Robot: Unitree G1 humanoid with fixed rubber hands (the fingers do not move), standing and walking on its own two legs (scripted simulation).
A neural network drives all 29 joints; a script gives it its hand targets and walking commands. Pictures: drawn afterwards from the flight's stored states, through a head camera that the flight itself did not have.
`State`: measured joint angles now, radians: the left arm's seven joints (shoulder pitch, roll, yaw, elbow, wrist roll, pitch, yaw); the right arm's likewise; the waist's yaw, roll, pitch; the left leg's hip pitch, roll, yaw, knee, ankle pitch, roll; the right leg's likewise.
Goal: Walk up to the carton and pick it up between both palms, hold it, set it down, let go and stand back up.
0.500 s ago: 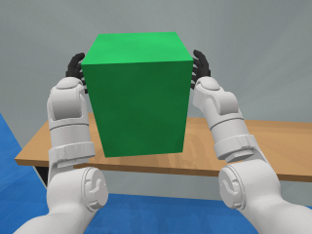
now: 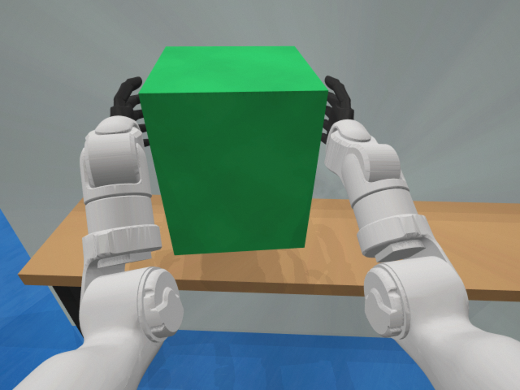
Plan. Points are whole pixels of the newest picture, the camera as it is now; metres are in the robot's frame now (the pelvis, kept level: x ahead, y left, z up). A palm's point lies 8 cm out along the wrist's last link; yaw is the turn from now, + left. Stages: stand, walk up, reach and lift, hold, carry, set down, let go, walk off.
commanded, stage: set down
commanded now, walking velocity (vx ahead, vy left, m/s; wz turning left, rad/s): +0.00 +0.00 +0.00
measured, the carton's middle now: (235, 148) +0.41 +0.01 +0.25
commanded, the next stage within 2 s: none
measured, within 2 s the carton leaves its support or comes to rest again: neither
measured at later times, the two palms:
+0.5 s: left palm (128, 160) +0.40 +0.17 +0.24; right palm (314, 166) +0.39 -0.12 +0.21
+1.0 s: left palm (133, 169) +0.42 +0.17 +0.22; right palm (310, 171) +0.41 -0.12 +0.19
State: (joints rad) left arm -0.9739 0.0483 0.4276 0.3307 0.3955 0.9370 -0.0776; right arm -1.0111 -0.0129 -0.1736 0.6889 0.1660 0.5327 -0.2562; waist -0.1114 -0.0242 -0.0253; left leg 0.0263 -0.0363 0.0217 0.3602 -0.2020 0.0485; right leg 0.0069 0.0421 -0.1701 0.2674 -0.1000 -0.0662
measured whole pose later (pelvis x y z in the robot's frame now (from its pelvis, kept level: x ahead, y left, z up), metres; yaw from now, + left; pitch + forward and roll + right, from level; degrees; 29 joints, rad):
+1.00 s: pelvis +0.02 +0.02 +0.00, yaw +0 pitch -9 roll -2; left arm -0.86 -0.04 0.35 0.40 0.40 0.61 -0.01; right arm -0.83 0.04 -0.34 0.83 -0.06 0.03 -0.12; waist -0.06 -0.07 0.08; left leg 0.04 -0.06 0.02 0.34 -0.22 0.07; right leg 0.02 0.03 -0.17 0.24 -0.10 -0.04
